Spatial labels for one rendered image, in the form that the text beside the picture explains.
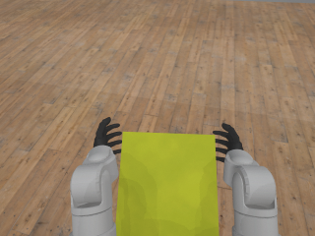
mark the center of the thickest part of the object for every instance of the carton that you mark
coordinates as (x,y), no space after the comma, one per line
(167,185)

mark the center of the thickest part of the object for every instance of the right robot hand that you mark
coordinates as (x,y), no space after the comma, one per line
(233,141)

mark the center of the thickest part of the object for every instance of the left robot hand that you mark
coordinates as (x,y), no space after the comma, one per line
(101,137)

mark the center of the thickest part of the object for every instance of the right robot forearm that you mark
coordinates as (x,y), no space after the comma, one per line
(254,195)

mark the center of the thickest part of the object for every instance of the left robot forearm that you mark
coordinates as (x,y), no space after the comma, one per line
(91,194)

